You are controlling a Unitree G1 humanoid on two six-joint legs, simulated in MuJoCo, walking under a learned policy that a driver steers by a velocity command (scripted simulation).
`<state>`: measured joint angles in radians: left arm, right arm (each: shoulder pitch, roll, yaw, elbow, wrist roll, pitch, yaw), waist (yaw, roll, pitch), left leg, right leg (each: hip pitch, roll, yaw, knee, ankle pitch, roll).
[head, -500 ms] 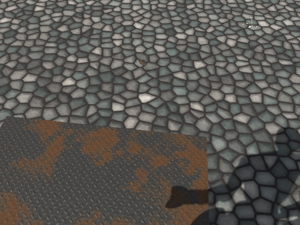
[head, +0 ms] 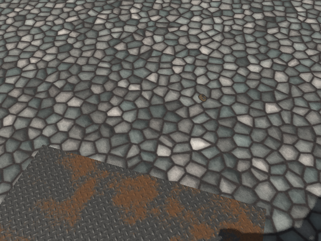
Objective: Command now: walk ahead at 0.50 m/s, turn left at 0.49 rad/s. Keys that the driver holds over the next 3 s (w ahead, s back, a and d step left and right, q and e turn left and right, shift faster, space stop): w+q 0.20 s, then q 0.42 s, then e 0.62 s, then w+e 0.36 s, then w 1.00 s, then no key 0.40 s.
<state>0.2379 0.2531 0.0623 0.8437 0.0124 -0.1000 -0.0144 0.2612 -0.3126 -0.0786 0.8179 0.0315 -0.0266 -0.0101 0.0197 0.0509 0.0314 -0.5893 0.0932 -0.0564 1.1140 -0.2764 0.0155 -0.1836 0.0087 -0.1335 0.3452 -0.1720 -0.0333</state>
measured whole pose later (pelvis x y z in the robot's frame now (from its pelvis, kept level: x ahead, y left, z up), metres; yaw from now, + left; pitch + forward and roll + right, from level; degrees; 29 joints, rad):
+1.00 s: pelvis +0.32 +0.07 -0.01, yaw +18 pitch +1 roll +1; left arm 0.15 0.28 0.05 0.76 -0.01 -0.01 0.00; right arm 0.16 -0.26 -0.05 0.71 -0.02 0.03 -0.03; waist 0.01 0.00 0.03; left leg -0.26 -0.07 -0.05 0.57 -0.33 0.04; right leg -0.35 0.03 0.11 0.58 -0.24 0.01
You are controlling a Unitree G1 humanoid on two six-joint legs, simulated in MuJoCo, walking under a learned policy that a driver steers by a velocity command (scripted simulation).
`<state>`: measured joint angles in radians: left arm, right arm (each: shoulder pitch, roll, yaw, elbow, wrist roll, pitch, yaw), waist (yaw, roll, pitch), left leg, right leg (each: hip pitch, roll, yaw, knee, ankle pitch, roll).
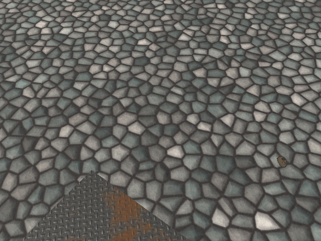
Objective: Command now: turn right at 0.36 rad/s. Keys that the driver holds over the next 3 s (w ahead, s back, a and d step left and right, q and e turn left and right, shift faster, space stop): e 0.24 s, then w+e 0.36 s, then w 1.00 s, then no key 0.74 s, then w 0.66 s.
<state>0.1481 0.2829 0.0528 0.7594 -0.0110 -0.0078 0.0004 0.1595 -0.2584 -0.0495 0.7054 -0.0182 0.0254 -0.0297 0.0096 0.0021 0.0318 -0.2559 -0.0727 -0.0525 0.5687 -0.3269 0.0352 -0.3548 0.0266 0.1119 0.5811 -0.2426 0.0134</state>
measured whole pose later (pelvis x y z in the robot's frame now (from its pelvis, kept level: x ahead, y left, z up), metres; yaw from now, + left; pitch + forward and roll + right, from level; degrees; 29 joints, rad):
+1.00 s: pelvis +0.27 -0.12 +0.01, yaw -27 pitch +2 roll +1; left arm 0.33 0.30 0.05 0.73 -0.02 -0.05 0.01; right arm 0.20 -0.27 -0.06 0.75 0.00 -0.10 0.03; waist 0.01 -0.04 0.01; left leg -0.28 -0.06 0.02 0.43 -0.18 0.05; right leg -0.42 -0.01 0.07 1.14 -0.37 -0.03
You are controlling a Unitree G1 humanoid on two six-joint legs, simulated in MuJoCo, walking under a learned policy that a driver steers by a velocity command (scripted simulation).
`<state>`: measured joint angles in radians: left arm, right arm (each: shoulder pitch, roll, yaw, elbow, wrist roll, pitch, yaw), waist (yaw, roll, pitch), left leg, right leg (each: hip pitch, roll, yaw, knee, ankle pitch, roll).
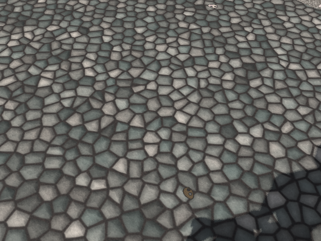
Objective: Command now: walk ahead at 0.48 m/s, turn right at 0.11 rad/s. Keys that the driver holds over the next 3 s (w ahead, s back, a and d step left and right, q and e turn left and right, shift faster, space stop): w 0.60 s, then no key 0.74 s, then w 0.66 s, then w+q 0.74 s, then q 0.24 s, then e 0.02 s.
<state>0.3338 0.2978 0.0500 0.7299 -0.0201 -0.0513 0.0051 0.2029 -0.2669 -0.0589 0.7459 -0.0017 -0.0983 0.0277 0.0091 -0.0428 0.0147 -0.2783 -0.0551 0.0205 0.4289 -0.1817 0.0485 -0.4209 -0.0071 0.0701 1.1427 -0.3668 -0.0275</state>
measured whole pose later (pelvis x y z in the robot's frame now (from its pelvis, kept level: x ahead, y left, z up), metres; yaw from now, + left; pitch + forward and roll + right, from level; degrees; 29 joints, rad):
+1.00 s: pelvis +0.49 -0.03 -0.01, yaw -1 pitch +1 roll +0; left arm 0.25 0.29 0.04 0.82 0.00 0.02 0.03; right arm 0.09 -0.23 -0.02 0.80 -0.02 -0.04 0.02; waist 0.01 -0.03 0.05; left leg -0.40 -0.02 0.04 0.47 -0.09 0.05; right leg -0.37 -0.03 0.04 0.94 -0.54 0.06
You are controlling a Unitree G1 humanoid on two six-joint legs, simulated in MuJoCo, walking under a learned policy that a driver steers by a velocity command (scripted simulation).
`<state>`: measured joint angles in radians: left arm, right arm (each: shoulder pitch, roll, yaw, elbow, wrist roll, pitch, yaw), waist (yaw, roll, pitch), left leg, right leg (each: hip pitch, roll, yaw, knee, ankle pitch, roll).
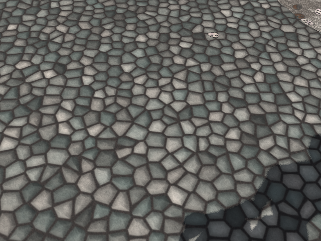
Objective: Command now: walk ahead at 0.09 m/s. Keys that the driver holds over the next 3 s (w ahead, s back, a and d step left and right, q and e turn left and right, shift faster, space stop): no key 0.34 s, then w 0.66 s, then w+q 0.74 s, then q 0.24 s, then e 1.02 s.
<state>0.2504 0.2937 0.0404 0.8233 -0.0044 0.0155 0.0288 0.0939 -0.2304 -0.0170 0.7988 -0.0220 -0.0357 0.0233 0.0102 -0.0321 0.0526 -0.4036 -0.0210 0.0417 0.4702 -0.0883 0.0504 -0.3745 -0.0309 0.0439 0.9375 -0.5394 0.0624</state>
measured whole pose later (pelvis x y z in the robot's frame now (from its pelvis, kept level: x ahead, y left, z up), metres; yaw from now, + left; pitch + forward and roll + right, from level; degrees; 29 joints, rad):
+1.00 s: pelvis +0.30 -0.04 -0.01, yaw +1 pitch +1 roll +1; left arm -0.04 0.24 0.04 0.79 -0.03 -0.09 -0.04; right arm 0.45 -0.26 -0.05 1.08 0.02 -0.06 -0.01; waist -0.09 -0.01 0.03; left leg 0.16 0.02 0.02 0.27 -0.44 -0.02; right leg -0.50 -0.02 -0.04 0.52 -0.05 -0.07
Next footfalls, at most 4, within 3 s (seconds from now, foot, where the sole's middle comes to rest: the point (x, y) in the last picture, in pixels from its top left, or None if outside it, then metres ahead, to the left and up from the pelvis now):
0.12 right None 0.08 -0.15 -0.77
1.00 right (202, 234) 0.48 -0.16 -0.77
1.58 left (139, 172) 0.76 0.11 -0.77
2.04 right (151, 119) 1.07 0.07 -0.77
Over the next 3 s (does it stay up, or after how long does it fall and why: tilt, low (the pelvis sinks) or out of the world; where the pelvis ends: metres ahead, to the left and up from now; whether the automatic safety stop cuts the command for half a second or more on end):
stays up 0.92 0.07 0.01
